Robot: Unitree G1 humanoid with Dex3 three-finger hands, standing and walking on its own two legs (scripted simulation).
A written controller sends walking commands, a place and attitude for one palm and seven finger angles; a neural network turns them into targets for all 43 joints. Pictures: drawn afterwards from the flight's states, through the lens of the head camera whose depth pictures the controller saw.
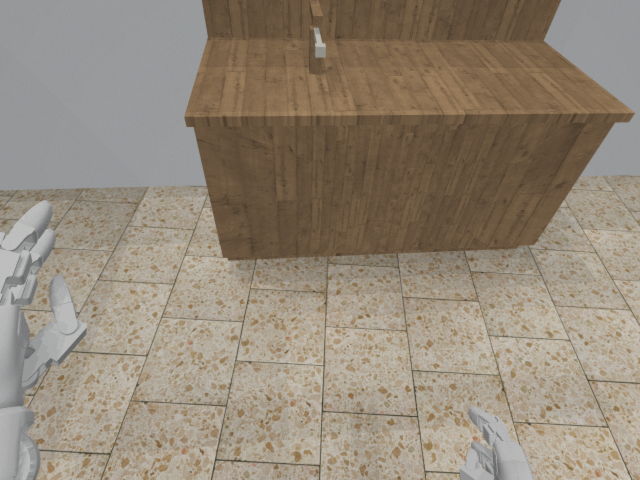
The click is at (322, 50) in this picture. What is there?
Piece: tap's lever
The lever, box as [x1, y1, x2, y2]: [315, 43, 325, 57]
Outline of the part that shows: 315,43 315,57 325,57 324,43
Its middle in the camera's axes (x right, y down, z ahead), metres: +0.00 -0.51 +1.05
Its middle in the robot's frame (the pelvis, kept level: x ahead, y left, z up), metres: +1.14 +0.08 +0.06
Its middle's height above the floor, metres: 0.83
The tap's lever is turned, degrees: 0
